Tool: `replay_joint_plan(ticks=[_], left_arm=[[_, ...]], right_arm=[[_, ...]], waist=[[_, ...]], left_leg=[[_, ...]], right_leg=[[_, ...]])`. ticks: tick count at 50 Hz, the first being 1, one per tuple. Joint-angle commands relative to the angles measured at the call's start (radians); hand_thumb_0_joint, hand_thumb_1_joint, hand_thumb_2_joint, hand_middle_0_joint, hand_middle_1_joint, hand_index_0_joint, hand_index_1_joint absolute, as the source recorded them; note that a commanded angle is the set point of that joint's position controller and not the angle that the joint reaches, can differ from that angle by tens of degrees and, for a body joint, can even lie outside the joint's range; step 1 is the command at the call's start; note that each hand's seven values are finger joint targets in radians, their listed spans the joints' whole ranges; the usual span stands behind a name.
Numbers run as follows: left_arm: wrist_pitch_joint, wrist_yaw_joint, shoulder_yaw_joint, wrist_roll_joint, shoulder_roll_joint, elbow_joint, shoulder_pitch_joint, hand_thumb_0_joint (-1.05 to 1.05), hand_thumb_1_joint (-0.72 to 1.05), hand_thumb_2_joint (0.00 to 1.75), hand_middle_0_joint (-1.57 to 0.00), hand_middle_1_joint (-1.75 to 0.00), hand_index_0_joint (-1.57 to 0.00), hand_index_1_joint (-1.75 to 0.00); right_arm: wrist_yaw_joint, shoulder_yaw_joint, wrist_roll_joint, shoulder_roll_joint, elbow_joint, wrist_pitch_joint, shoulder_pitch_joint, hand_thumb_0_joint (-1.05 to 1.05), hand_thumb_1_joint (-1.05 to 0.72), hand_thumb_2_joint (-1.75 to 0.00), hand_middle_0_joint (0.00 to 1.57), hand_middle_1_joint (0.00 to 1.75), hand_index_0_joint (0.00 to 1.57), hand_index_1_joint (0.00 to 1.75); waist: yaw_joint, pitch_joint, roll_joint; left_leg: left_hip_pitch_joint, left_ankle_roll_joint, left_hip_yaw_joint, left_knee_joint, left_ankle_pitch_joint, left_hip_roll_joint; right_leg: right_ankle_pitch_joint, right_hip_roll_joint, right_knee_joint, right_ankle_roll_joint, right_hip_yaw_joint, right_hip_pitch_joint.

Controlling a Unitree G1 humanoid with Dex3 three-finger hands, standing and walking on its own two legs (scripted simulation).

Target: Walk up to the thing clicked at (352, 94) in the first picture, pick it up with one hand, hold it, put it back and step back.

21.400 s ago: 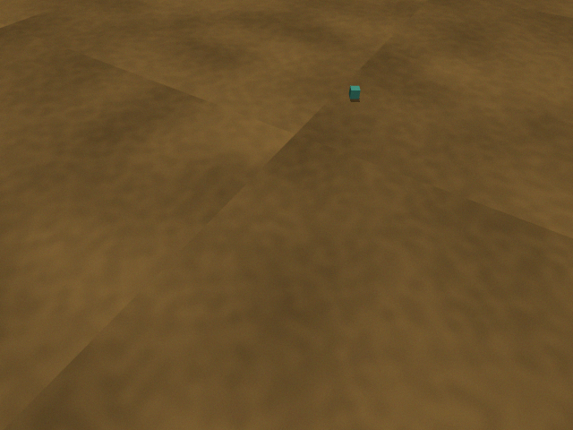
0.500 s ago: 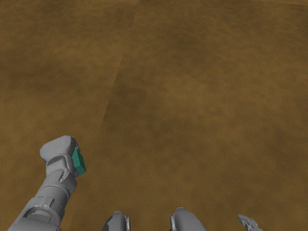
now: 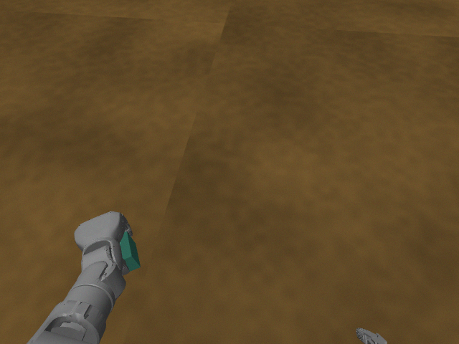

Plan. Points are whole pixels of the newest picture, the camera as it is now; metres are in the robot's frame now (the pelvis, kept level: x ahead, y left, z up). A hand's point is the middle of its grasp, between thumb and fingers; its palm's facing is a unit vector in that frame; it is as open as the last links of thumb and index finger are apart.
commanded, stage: hold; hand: left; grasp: from above
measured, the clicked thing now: (119, 254) +0.33 +0.22 -0.11
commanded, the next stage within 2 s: crouch in 1.80 s
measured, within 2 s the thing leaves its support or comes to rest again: neither
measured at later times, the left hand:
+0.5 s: hand (108, 253) +0.30 +0.22 -0.03, palm faces -0.38 -0.18 -0.91, open 8.5 cm
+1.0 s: hand (104, 256) +0.29 +0.21 -0.01, palm faces -0.38 -0.19 -0.91, open 8.5 cm
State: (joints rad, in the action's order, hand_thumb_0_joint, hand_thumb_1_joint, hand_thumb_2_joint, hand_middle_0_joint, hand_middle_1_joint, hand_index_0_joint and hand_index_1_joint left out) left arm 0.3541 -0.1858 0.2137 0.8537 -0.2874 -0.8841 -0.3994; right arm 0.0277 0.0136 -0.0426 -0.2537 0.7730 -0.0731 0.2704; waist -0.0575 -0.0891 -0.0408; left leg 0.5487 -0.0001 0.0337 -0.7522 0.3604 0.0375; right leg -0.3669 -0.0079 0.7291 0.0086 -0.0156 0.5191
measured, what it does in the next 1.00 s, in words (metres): stands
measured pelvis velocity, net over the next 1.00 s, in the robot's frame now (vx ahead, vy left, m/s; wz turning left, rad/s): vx -0.01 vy -0.01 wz -0.01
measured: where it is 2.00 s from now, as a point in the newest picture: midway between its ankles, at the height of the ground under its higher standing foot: outside the picture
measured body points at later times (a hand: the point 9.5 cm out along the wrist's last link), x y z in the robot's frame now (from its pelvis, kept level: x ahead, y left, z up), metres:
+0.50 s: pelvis -0.01 +0.00 +0.02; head +0.01 -0.03 +0.47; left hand +0.32 +0.22 +0.02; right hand +0.12 -0.26 -0.11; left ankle +0.01 +0.12 -0.71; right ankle +0.00 -0.13 -0.71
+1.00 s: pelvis -0.01 -0.01 +0.02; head +0.00 -0.03 +0.47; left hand +0.31 +0.22 +0.04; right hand +0.14 -0.25 -0.09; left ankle +0.01 +0.12 -0.71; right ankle +0.00 -0.13 -0.71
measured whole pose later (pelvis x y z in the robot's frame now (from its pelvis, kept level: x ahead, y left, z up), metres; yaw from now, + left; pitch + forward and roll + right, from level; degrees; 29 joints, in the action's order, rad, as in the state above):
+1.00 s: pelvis -0.01 -0.01 +0.02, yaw +0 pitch +2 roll +0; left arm 0.44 -0.04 0.28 0.87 -0.29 -0.65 -0.30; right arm 0.01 -0.01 -0.06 -0.26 0.72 -0.05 0.20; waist 0.00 -0.04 -0.06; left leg 0.30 0.00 0.05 -0.52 0.25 0.03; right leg -0.27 -0.01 0.53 0.00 0.00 0.29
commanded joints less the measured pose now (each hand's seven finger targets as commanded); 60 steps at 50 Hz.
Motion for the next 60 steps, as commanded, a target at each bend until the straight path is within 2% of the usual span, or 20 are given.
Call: replay_joint_plan(ticks=[1,3,5,7,11,15,18,23,24,29,33,35,36,41,42,47,50,53,56,60], left_arm=[[0.009,-0.032,-0.052,0.037,-0.198,0.200,-0.339,0.00,0.79,0.46,-1.21,-0.33,-1.19,-0.36],[0.023,-0.025,-0.035,0.036,-0.162,0.184,-0.325,0.00,0.79,0.49,-1.22,-0.34,-1.19,-0.38],[0.031,-0.027,-0.047,0.037,-0.183,0.208,-0.336,0.00,0.79,0.47,-1.22,-0.33,-1.19,-0.36],[0.034,-0.019,-0.033,0.031,-0.162,0.218,-0.341,0.00,0.79,0.46,-1.22,-0.33,-1.19,-0.36],[0.040,-0.003,-0.032,0.034,-0.180,0.234,-0.338,0.00,0.80,0.43,-1.22,-0.31,-1.20,-0.34],[0.051,0.013,-0.021,0.026,-0.157,0.249,-0.315,0.00,0.80,0.46,-1.23,-0.32,-1.21,-0.35],[0.052,0.026,-0.021,0.027,-0.170,0.264,-0.306,0.00,0.79,0.43,-1.21,-0.33,-1.20,-0.35],[0.056,0.038,-0.007,0.038,-0.157,0.290,-0.295,0.00,0.78,0.42,-1.19,-0.34,-1.18,-0.35],[0.056,0.037,-0.012,0.038,-0.167,0.314,-0.309,0.00,0.76,0.44,-1.20,-0.32,-1.18,-0.35],[0.065,0.042,-0.017,0.036,-0.177,0.338,-0.308,0.00,0.74,0.42,-1.16,-0.35,-1.15,-0.36],[0.076,0.049,-0.002,0.035,-0.162,0.343,-0.283,0.00,0.74,0.41,-1.15,-0.37,-1.14,-0.37],[0.080,0.059,-0.009,0.036,-0.179,0.354,-0.277,0.00,0.73,0.41,-1.13,-0.38,-1.13,-0.38],[0.086,0.064,-0.006,0.035,-0.168,0.340,-0.262,0.00,0.71,0.43,-1.13,-0.37,-1.12,-0.38],[0.085,0.082,-0.013,0.041,-0.193,0.423,-0.284,0.00,0.72,0.42,-1.13,-0.39,-1.13,-0.39],[0.090,0.087,-0.008,0.049,-0.186,0.385,-0.253,0.00,0.69,0.45,-1.12,-0.39,-1.11,-0.40],[0.092,0.103,0.003,0.046,-0.172,0.429,-0.249,0.00,0.69,0.45,-1.11,-0.43,-1.11,-0.42],[0.091,0.112,-0.004,0.047,-0.188,0.460,-0.252,0.00,0.70,0.48,-1.11,-0.43,-1.11,-0.43],[0.094,0.126,-0.006,0.049,-0.196,0.463,-0.245,0.00,0.71,0.46,-1.12,-0.43,-1.12,-0.43],[0.102,0.140,0.002,0.055,-0.188,0.479,-0.227,0.00,0.69,0.47,-1.09,-0.45,-1.10,-0.44],[0.104,0.157,-0.009,0.057,-0.204,0.478,-0.225,0.00,0.71,0.51,-1.11,-0.47,-1.11,-0.46]], right_arm=[[0.007,0.048,-0.004,-0.141,-0.105,-0.030,-0.005,0.00,-0.90,-0.90,0.20,0.30,0.20,0.30],[0.003,0.045,-0.006,-0.140,-0.107,-0.028,-0.007,0.00,-0.90,-0.90,0.20,0.30,0.20,0.30],[0.001,0.047,-0.007,-0.140,-0.109,-0.025,-0.017,0.00,-0.90,-0.90,0.20,0.30,0.20,0.30],[-0.002,0.047,-0.004,-0.138,-0.111,-0.027,-0.024,0.00,-0.90,-0.90,0.20,0.30,0.20,0.30],[-0.004,0.042,-0.009,-0.140,-0.126,-0.024,-0.042,0.00,-0.90,-0.90,0.20,0.30,0.20,0.30],[-0.008,0.038,-0.009,-0.138,-0.137,-0.023,-0.056,0.00,-0.90,-0.90,0.20,0.30,0.20,0.30],[-0.007,0.033,-0.011,-0.137,-0.148,-0.023,-0.068,0.00,-0.91,-0.90,0.20,0.30,0.20,0.30],[-0.006,0.029,-0.014,-0.131,-0.155,-0.024,-0.091,0.00,-0.91,-0.90,0.20,0.30,0.20,0.30],[-0.007,0.031,-0.014,-0.132,-0.158,-0.024,-0.093,0.00,-0.91,-0.90,0.20,0.30,0.20,0.30],[-0.006,0.026,-0.017,-0.129,-0.160,-0.025,-0.117,0.00,-0.90,-0.90,0.20,0.30,0.20,0.30],[-0.007,0.020,-0.017,-0.127,-0.168,-0.026,-0.136,0.00,-0.90,-0.90,0.20,0.30,0.20,0.30],[-0.006,0.019,-0.020,-0.125,-0.171,-0.027,-0.146,0.00,-0.90,-0.90,0.20,0.30,0.20,0.30],[-0.007,0.018,-0.019,-0.127,-0.172,-0.026,-0.147,0.00,-0.91,-0.90,0.20,0.30,0.20,0.30],[-0.006,0.019,-0.020,-0.125,-0.179,-0.028,-0.155,0.00,-0.91,-0.90,0.20,0.30,0.20,0.30],[-0.005,0.016,-0.021,-0.124,-0.182,-0.026,-0.155,0.00,-0.91,-0.90,0.20,0.30,0.20,0.30],[-0.004,0.014,-0.022,-0.123,-0.190,-0.027,-0.165,0.00,-0.91,-0.90,0.20,0.30,0.20,0.30],[-0.001,0.013,-0.021,-0.119,-0.193,-0.026,-0.168,0.00,-0.91,-0.90,0.20,0.30,0.20,0.30],[0.000,0.011,-0.025,-0.120,-0.200,-0.026,-0.181,0.00,-0.91,-0.90,0.20,0.30,0.20,0.30],[-0.001,0.013,-0.024,-0.119,-0.209,-0.020,-0.180,0.00,-0.91,-0.90,0.20,0.30,0.20,0.30],[-0.001,0.013,-0.023,-0.121,-0.209,-0.015,-0.173,0.00,-0.90,-0.90,0.20,0.30,0.20,0.30]], waist=[[0.009,-0.290,-0.004],[0.001,-0.278,0.026],[0.010,-0.279,0.004],[0.011,-0.262,0.011],[0.020,-0.248,0.025],[0.022,-0.242,0.031],[0.027,-0.212,0.037],[0.030,-0.206,0.042],[0.040,-0.216,0.043],[0.041,-0.205,0.041],[0.040,-0.165,0.051],[0.052,-0.173,0.039],[0.045,-0.163,0.050],[0.056,-0.208,0.007],[0.054,-0.190,0.022],[0.050,-0.180,0.035],[0.061,-0.193,0.034],[0.059,-0.175,0.036],[0.069,-0.179,0.021],[0.063,-0.181,0.042]], left_leg=[[-0.203,-0.005,-0.015,0.112,-0.324,-0.047],[-0.213,-0.007,-0.016,0.122,-0.333,-0.046],[-0.234,-0.004,-0.012,0.136,-0.340,-0.048],[-0.239,-0.003,-0.019,0.150,-0.346,-0.044],[-0.249,-0.010,-0.010,0.171,-0.322,-0.048],[-0.271,-0.012,-0.009,0.196,-0.320,-0.047],[-0.269,-0.013,-0.009,0.214,-0.292,-0.047],[-0.293,-0.012,-0.010,0.234,-0.287,-0.045],[-0.301,-0.014,-0.008,0.235,-0.287,-0.047],[-0.316,-0.016,-0.001,0.251,-0.265,-0.052],[-0.314,-0.016,-0.003,0.269,-0.235,-0.051],[-0.319,-0.016,-0.001,0.277,-0.231,-0.052],[-0.322,-0.017,0.000,0.280,-0.230,-0.052],[-0.349,-0.013,-0.003,0.286,-0.273,-0.048],[-0.345,-0.010,-0.005,0.290,-0.278,-0.046],[-0.362,-0.014,-0.004,0.294,-0.284,-0.048],[-0.374,-0.017,0.000,0.294,-0.305,-0.049],[-0.369,-0.018,0.003,0.302,-0.277,-0.051],[-0.383,-0.015,0.002,0.309,-0.309,-0.048],[-0.390,-0.019,0.000,0.308,-0.342,-0.048]], right_leg=[[0.325,0.037,-0.111,-0.016,0.009,-0.148],[0.342,0.037,-0.119,-0.012,0.011,-0.159],[0.345,0.036,-0.131,-0.013,0.012,-0.180],[0.342,0.040,-0.136,-0.015,0.007,-0.179],[0.332,0.034,-0.166,-0.012,0.013,-0.207],[0.329,0.034,-0.183,-0.012,0.013,-0.225],[0.300,0.034,-0.201,-0.011,0.012,-0.229],[0.292,0.034,-0.218,-0.010,0.015,-0.236],[0.296,0.031,-0.225,-0.009,0.016,-0.252],[0.280,0.026,-0.249,-0.004,0.023,-0.257],[0.243,0.026,-0.265,-0.005,0.017,-0.250],[0.235,0.024,-0.272,-0.006,0.018,-0.264],[0.234,0.025,-0.275,-0.005,0.017,-0.262],[0.271,0.029,-0.265,-0.010,0.016,-0.286],[0.269,0.034,-0.265,-0.011,0.012,-0.284],[0.276,0.032,-0.278,-0.008,0.014,-0.283],[0.302,0.031,-0.284,-0.005,0.014,-0.298],[0.273,0.028,-0.294,-0.004,0.017,-0.295],[0.297,0.032,-0.289,-0.009,0.012,-0.307],[0.331,0.033,-0.290,-0.008,0.009,-0.322]])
